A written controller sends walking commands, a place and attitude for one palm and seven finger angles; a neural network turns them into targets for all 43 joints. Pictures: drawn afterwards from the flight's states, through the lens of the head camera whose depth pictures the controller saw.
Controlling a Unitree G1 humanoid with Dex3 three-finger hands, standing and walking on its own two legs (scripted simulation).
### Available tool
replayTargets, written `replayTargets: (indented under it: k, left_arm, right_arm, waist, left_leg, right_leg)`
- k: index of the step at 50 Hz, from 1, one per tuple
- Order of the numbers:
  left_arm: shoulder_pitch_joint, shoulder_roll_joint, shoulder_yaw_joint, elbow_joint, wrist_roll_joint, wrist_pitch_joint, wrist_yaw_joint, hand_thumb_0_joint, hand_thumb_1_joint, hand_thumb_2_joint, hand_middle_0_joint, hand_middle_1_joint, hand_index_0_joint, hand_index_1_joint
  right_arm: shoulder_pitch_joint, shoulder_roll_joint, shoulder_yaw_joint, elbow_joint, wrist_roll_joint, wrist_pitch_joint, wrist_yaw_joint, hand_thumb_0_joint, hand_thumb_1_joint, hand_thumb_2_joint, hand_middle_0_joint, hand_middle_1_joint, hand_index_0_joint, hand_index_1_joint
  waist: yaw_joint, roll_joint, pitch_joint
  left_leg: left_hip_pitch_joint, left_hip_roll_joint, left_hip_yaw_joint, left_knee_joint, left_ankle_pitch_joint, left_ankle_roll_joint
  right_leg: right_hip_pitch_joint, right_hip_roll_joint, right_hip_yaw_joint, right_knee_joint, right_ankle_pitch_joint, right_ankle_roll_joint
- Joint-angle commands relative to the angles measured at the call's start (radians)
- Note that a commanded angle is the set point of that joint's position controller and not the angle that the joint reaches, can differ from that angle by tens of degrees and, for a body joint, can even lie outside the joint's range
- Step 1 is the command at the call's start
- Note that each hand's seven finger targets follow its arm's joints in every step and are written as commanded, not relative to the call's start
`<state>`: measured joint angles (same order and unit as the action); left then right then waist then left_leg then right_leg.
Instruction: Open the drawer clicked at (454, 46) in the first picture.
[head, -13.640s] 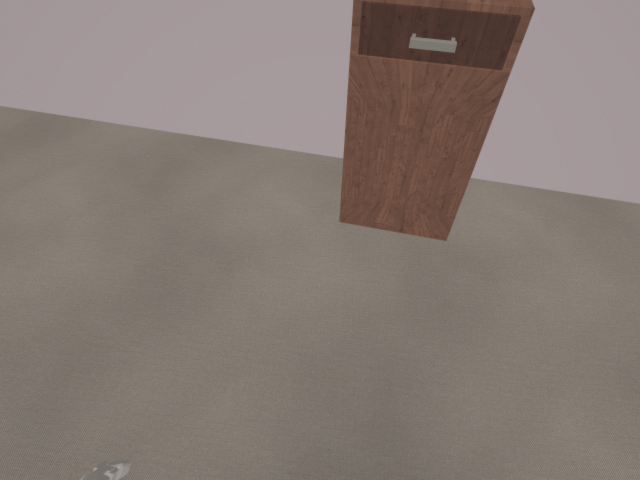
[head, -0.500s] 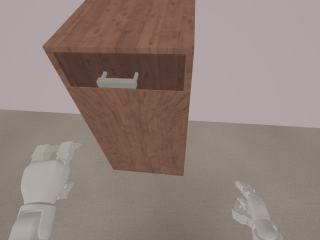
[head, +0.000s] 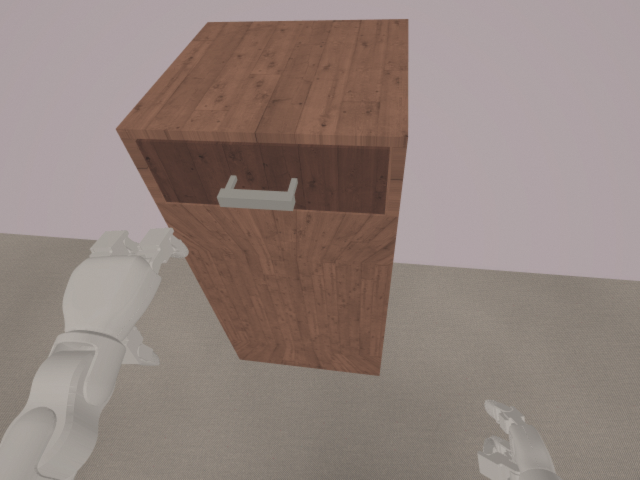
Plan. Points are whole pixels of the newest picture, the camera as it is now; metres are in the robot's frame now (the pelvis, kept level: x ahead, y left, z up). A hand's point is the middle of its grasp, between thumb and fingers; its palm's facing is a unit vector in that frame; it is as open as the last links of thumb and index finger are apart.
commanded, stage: raise the hand with hooked fingers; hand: left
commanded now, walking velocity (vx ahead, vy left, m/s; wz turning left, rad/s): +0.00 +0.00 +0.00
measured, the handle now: (259, 190) +0.53 +0.19 +0.05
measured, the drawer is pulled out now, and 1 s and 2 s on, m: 0.00 0.00 0.00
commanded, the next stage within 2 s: move the hooked fingers above the handle in 0.70 s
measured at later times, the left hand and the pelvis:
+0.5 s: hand (141, 266) +0.29 +0.24 +0.15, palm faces +0.05 -0.05 -1.00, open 13.9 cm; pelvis -0.03 +0.00 +0.01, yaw +0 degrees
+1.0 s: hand (162, 277) +0.28 +0.22 +0.14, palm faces +0.04 -0.03 -1.00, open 13.9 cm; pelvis -0.04 -0.02 +0.01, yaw +1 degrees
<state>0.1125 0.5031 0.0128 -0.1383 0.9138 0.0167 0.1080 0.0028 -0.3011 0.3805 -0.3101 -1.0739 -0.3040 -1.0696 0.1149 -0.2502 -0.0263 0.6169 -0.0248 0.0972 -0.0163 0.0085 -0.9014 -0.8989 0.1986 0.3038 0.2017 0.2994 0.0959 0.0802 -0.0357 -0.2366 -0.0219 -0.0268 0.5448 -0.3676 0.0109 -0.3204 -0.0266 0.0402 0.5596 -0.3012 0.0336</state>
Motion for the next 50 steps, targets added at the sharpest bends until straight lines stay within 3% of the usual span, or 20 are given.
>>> replayTargets:
  k: [1,10,14,15,17,20,24,28,29,32,36,39,40,41,43,45,46,48,49,50]
  left_arm:
    - [-0.262,0.229,0.131,-0.18,-0.017,0.025,-0.024,0.0,-0.5,0.3,-0.3,-1.2,-0.3,-1.2]
    - [-0.508,0.275,0.116,-0.12,-0.035,0.03,-0.127,0.0,-0.5,0.3,-0.3,-1.2,-0.3,-1.2]
    - [-0.618,0.291,0.107,-0.105,-0.039,0.022,-0.158,0.0,-0.5,0.3,-0.3,-1.2,-0.3,-1.2]
    - [-0.63,0.304,0.115,-0.085,-0.043,0.022,-0.161,0.0,-0.5,0.3,-0.3,-1.2,-0.3,-1.2]
    - [-0.558,0.273,0.104,-0.013,-0.051,0.028,-0.179,0.0,-0.5,0.3,-0.3,-1.2,-0.3,-1.2]
    - [-0.518,0.275,0.11,-0.01,-0.061,0.021,-0.202,0.0,-0.5,0.3,-0.3,-1.2,-0.3,-1.2]
    - [-0.564,0.279,0.115,-0.095,-0.06,-0.028,-0.191,0.0,-0.5,0.3,-0.3,-1.2,-0.3,-1.2]
    - [-0.58,0.326,0.176,-0.13,-0.059,-0.069,-0.134,0.0,-0.5,0.3,-0.3,-1.2,-0.3,-1.2]
    - [-0.597,0.31,0.163,-0.123,-0.058,-0.073,-0.121,0.0,-0.5,0.3,-0.3,-1.2,-0.3,-1.2]
    - [-0.579,0.293,0.151,-0.05,-0.059,-0.052,-0.096,0.0,-0.5,0.3,-0.3,-1.2,-0.3,-1.2]
    - [-0.6,0.273,0.108,-0.051,-0.041,-0.023,-0.097,0.0,-0.5,0.3,-0.3,-1.2,-0.3,-1.2]
    - [-0.59,0.264,0.09,-0.055,-0.044,-0.016,-0.118,0.0,-0.5,0.3,-0.3,-1.2,-0.3,-1.2]
    - [-0.567,0.273,0.098,-0.041,-0.047,-0.013,-0.124,0.0,-0.5,0.3,-0.3,-1.2,-0.3,-1.2]
    - [-0.591,0.237,0.058,-0.037,-0.048,-0.013,-0.133,0.0,-0.5,0.3,-0.3,-1.2,-0.3,-1.2]
    - [-0.634,0.248,0.064,0.021,-0.044,-0.016,-0.14,0.0,-0.5,0.3,-0.3,-1.2,-0.3,-1.2]
    - [-0.692,0.268,0.067,0.055,-0.032,-0.034,-0.136,0.0,-0.5,0.3,-0.3,-1.2,-0.3,-1.2]
    - [-0.716,0.248,0.046,0.064,-0.028,-0.04,-0.135,0.0,-0.5,0.3,-0.3,-1.2,-0.3,-1.2]
    - [-0.761,0.281,0.076,0.06,-0.023,-0.062,-0.122,0.0,-0.5,0.3,-0.3,-1.2,-0.3,-1.2]
    - [-0.781,0.26,0.056,0.07,-0.019,-0.07,-0.117,0.0,-0.5,0.3,-0.3,-1.2,-0.3,-1.2]
    - [-0.776,0.288,0.085,0.105,-0.022,-0.074,-0.106,0.0,-0.5,0.3,-0.3,-1.2,-0.3,-1.2]
  right_arm:
    - [-0.11,-0.101,-0.016,-0.15,0.011,-0.026,0.001,0.0,-0.9,-0.9,0.2,0.3,0.2,0.3]
    - [-0.11,-0.107,-0.004,-0.144,0.025,-0.009,0.008,0.0,-0.9,-0.9,0.2,0.3,0.2,0.3]
    - [-0.116,-0.109,0.002,-0.146,0.027,-0.019,0.01,0.0,-0.9,-0.9,0.2,0.3,0.2,0.3]
    - [-0.111,-0.112,-0.001,-0.139,0.03,-0.014,0.008,0.0,-0.9,-0.9,0.2,0.3,0.2,0.3]
    - [-0.109,-0.114,0.001,-0.145,0.034,-0.013,0.009,0.0,-0.9,-0.9,0.2,0.3,0.2,0.3]
    - [-0.112,-0.121,0.001,-0.156,0.038,-0.007,0.016,0.0,-0.9,-0.9,0.2,0.3,0.2,0.3]
    - [-0.118,-0.117,0.001,-0.171,0.033,-0.022,0.019,0.0,-0.9,-0.9,0.2,0.3,0.2,0.3]
    - [-0.113,-0.116,-0.008,-0.154,0.03,-0.038,0.014,0.0,-0.9,-0.9,0.2,0.3,0.2,0.3]
    - [-0.107,-0.109,-0.006,-0.149,0.029,-0.043,0.015,0.0,-0.9,-0.9,0.2,0.3,0.2,0.3]
    - [-0.108,-0.111,-0.01,-0.131,0.038,-0.039,0.007,0.0,-0.9,-0.9,0.2,0.3,0.2,0.3]
    - [-0.128,-0.114,-0.008,-0.13,0.043,-0.037,0.005,0.0,-0.9,-0.9,0.2,0.3,0.2,0.3]
    - [-0.133,-0.11,-0.001,-0.14,0.041,-0.044,0.001,0.0,-0.9,-0.9,0.2,0.3,0.2,0.3]
    - [-0.13,-0.114,-0.005,-0.132,0.042,-0.036,-0.002,0.0,-0.9,-0.9,0.2,0.3,0.2,0.3]
    - [-0.133,-0.113,0.0,-0.138,0.042,-0.037,-0.005,0.0,-0.9,-0.9,0.2,0.3,0.2,0.3]
    - [-0.13,-0.117,0.002,-0.127,0.046,-0.039,-0.013,0.0,-0.9,-0.9,0.2,0.3,0.2,0.3]
    - [-0.109,-0.118,-0.001,-0.114,0.045,-0.038,-0.019,0.0,-0.9,-0.9,0.2,0.3,0.2,0.3]
    - [-0.112,-0.114,0.002,-0.118,0.045,-0.038,-0.02,0.0,-0.9,-0.9,0.2,0.3,0.2,0.3]
    - [-0.11,-0.115,-0.002,-0.116,0.045,-0.043,-0.022,0.0,-0.9,-0.9,0.2,0.3,0.2,0.3]
    - [-0.102,-0.105,-0.001,-0.115,0.041,-0.047,-0.022,0.0,-0.9,-0.9,0.2,0.3,0.2,0.3]
    - [-0.091,-0.11,-0.005,-0.105,0.042,-0.042,-0.025,0.0,-0.9,-0.9,0.2,0.3,0.2,0.3]
  waist:
    - [-0.003,-0.026,-0.229]
    - [-0.015,-0.019,-0.216]
    - [-0.013,-0.021,-0.241]
    - [-0.018,-0.021,-0.222]
    - [-0.005,-0.059,-0.178]
    - [0.0,-0.079,-0.161]
    - [0.005,-0.068,-0.204]
    - [0.012,-0.016,-0.218]
    - [0.01,-0.019,-0.216]
    - [0.003,-0.049,-0.169]
    - [0.0,-0.027,-0.182]
    - [0.0,-0.063,-0.21]
    - [-0.008,-0.074,-0.177]
    - [-0.012,-0.074,-0.169]
    - [-0.025,-0.091,-0.136]
    - [-0.03,-0.096,-0.142]
    - [-0.028,-0.095,-0.148]
    - [-0.024,-0.073,-0.19]
    - [-0.021,-0.068,-0.217]
    - [-0.023,-0.073,-0.208]
  left_leg:
    - [0.076,0.015,0.027,-0.077,0.653,-0.008]
    - [0.091,0.012,0.028,-0.143,0.584,-0.012]
    - [0.103,0.005,0.03,-0.157,0.543,-0.009]
    - [0.098,0.006,0.03,-0.168,0.515,-0.009]
    - [0.068,0.001,0.041,-0.18,0.467,-0.005]
    - [0.043,0.002,0.05,-0.195,0.423,-0.002]
    - [0.051,-0.004,0.05,-0.193,0.398,0.003]
    - [0.06,-0.008,0.044,-0.191,0.391,-0.001]
    - [0.057,-0.009,0.045,-0.193,0.388,-0.002]
    - [0.04,-0.01,0.055,-0.203,0.349,-0.001]
    - [0.045,-0.013,0.058,-0.21,0.323,-0.001]
    - [0.054,-0.016,0.06,-0.203,0.328,0.006]
    - [0.049,-0.012,0.057,-0.211,0.316,0.004]
    - [0.049,-0.016,0.062,-0.209,0.307,0.007]
    - [0.041,-0.011,0.058,-0.21,0.276,0.006]
    - [0.035,-0.012,0.059,-0.211,0.271,0.004]
    - [0.037,-0.015,0.059,-0.209,0.27,0.004]
    - [0.048,-0.016,0.056,-0.202,0.283,0.004]
    - [0.053,-0.018,0.061,-0.197,0.292,0.004]
    - [0.043,-0.017,0.058,-0.2,0.286,0.002]
  right_leg:
    - [0.216,0.025,-0.058,-0.047,0.428,-0.064]
    - [0.256,0.03,-0.067,-0.108,0.365,-0.067]
    - [0.276,0.028,-0.066,-0.123,0.338,-0.069]
    - [0.268,0.031,-0.067,-0.133,0.32,-0.069]
    - [0.269,0.029,-0.07,-0.142,0.307,-0.068]
    - [0.281,0.027,-0.066,-0.15,0.287,-0.067]
    - [0.287,0.026,-0.06,-0.148,0.257,-0.065]
    - [0.28,0.033,-0.053,-0.154,0.238,-0.068]
    - [0.277,0.027,-0.058,-0.152,0.233,-0.067]
    - [0.255,0.027,-0.054,-0.168,0.211,-0.063]
    - [0.258,0.026,-0.052,-0.172,0.181,-0.063]
    - [0.283,0.022,-0.051,-0.169,0.195,-0.06]
    - [0.269,0.026,-0.051,-0.179,0.188,-0.06]
    - [0.256,0.023,-0.053,-0.181,0.184,-0.057]
    - [0.226,0.03,-0.052,-0.197,0.146,-0.056]
    - [0.221,0.026,-0.055,-0.196,0.137,-0.057]
    - [0.219,0.025,-0.056,-0.193,0.137,-0.057]
    - [0.232,0.03,-0.051,-0.19,0.147,-0.06]
    - [0.241,0.022,-0.052,-0.181,0.155,-0.059]
    - [0.24,0.024,-0.051,-0.184,0.157,-0.061]
